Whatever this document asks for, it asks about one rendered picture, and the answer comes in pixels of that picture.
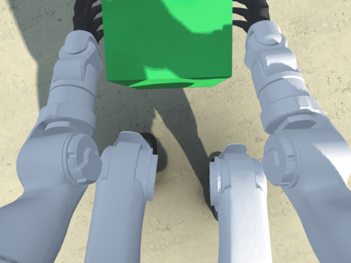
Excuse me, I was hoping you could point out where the robot left hand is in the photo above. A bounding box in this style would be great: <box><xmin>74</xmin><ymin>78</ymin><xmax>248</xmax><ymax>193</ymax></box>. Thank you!
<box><xmin>72</xmin><ymin>0</ymin><xmax>104</xmax><ymax>45</ymax></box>

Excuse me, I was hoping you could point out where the robot right hand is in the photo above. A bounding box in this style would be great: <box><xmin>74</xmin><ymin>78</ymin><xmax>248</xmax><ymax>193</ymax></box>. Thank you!
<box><xmin>233</xmin><ymin>0</ymin><xmax>270</xmax><ymax>33</ymax></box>

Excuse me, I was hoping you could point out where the robot left forearm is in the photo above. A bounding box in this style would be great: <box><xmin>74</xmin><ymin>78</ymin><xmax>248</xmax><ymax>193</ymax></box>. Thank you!
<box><xmin>16</xmin><ymin>30</ymin><xmax>103</xmax><ymax>174</ymax></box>

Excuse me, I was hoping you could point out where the right robot foot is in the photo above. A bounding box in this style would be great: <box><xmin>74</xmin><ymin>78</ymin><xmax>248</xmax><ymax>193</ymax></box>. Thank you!
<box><xmin>208</xmin><ymin>158</ymin><xmax>218</xmax><ymax>221</ymax></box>

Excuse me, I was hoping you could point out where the robot right forearm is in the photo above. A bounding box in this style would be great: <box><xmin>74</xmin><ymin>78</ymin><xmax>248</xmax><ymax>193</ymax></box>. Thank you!
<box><xmin>244</xmin><ymin>20</ymin><xmax>351</xmax><ymax>153</ymax></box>

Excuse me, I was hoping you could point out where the robot right thigh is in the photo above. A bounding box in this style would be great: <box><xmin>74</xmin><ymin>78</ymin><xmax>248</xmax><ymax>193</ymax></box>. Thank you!
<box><xmin>210</xmin><ymin>153</ymin><xmax>273</xmax><ymax>263</ymax></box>

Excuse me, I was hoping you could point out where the right robot upper arm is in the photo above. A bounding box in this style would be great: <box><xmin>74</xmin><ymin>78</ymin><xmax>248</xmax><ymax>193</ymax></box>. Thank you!
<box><xmin>261</xmin><ymin>128</ymin><xmax>351</xmax><ymax>263</ymax></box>

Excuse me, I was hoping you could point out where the left robot upper arm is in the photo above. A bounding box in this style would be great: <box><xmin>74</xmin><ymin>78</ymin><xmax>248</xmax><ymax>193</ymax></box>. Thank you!
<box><xmin>0</xmin><ymin>131</ymin><xmax>103</xmax><ymax>263</ymax></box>

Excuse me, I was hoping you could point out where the carton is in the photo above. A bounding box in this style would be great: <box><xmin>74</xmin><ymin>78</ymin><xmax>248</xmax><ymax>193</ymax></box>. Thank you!
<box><xmin>101</xmin><ymin>0</ymin><xmax>233</xmax><ymax>89</ymax></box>

